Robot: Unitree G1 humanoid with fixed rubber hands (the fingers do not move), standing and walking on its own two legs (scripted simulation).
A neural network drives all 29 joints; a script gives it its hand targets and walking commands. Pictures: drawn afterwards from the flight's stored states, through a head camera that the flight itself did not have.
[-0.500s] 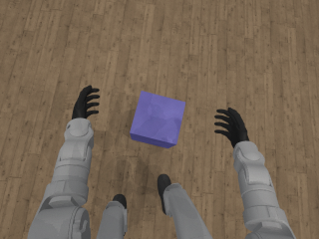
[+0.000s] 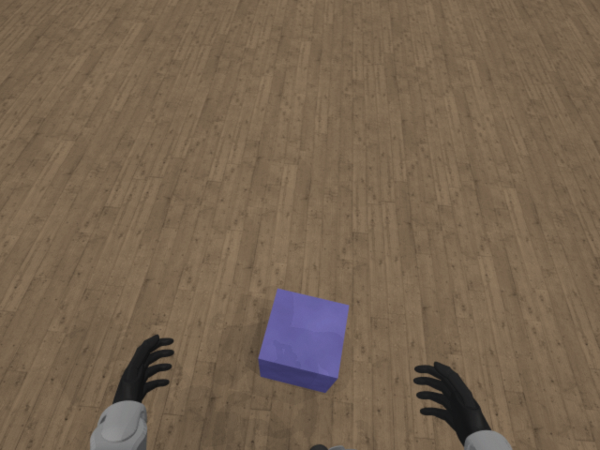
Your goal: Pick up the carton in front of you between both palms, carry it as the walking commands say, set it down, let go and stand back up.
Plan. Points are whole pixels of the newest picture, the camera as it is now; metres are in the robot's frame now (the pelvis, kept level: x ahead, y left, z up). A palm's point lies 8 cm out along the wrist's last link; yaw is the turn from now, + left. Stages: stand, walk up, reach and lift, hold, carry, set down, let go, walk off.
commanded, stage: let go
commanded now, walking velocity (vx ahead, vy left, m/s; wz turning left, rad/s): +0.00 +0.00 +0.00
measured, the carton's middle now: (302, 342) +0.43 -0.09 -0.64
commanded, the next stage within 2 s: stand in 0.64 s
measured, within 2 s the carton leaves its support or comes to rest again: neither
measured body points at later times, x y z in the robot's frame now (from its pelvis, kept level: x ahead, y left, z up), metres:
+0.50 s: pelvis +0.01 +0.02 +0.01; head +0.01 +0.01 +0.46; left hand +0.18 +0.25 -0.07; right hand +0.18 -0.22 -0.07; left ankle -0.05 +0.13 -0.73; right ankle +0.02 -0.12 -0.73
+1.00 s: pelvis +0.00 -0.02 +0.00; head +0.01 -0.05 +0.45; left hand +0.12 +0.28 -0.08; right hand +0.14 -0.29 -0.12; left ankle -0.05 +0.13 -0.73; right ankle +0.02 -0.12 -0.73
